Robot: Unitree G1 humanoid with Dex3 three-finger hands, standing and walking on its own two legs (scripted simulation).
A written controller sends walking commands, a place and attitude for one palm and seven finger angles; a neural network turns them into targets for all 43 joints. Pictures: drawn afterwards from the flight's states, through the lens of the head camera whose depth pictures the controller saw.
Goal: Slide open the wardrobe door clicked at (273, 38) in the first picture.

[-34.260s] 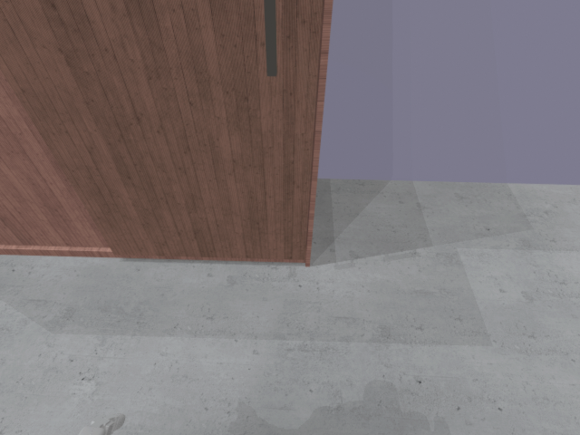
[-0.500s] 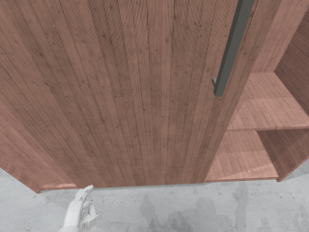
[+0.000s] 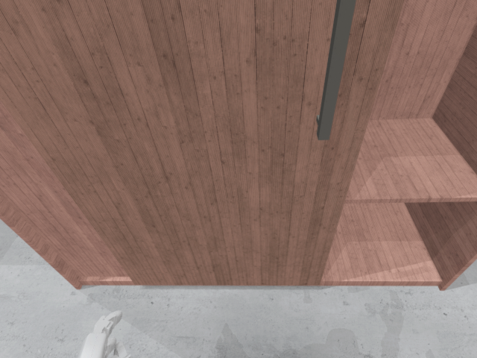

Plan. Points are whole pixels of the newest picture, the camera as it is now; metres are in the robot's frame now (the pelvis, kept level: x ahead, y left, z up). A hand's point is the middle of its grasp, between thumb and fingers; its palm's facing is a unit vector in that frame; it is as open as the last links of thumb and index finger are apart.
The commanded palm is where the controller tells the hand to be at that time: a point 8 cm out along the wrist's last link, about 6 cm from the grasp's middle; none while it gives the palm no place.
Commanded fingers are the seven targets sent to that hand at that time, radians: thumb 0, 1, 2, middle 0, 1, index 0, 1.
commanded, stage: stop stepping back and stand still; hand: right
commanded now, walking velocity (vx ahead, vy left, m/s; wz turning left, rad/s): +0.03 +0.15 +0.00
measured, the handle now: (330, 71) +0.54 -0.15 +0.24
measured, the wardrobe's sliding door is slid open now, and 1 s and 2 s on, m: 0.50 0.50 0.50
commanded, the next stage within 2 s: let the arm hang, fingers relaxed in 0.96 s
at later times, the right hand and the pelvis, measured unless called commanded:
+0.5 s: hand out of the picture +0.20 -0.31 +0.17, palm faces +0.35 +0.83 -0.43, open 7.4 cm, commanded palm +0.13 -0.35 +0.19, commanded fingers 0.00 -0.90 -0.90 0.20 0.30 0.20 0.30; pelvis -0.02 -0.06 +0.02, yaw +2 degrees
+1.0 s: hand out of the picture +0.22 -0.29 +0.16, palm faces +0.39 +0.78 -0.48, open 7.4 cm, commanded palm +0.15 -0.32 +0.19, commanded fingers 0.00 -0.90 -0.90 0.20 0.30 0.20 0.30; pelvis +0.00 -0.03 +0.01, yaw +2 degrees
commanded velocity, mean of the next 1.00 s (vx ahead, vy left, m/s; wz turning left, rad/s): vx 0.05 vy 0.06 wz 0.00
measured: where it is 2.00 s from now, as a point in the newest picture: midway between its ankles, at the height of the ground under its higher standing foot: outside the picture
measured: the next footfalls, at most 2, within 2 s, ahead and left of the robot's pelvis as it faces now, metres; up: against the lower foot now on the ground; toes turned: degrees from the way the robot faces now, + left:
left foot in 0.08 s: +0.00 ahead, +0.09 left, +0.00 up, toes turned +0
right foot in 0.24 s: +0.03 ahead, -0.15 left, +0.00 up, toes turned -2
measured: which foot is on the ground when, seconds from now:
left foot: up 0.00-0.06, down 0.08-0.24, up 0.26-0.60, down 0.62-1.00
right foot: down 0.00-0.06, up 0.08-0.22, down 0.24-1.00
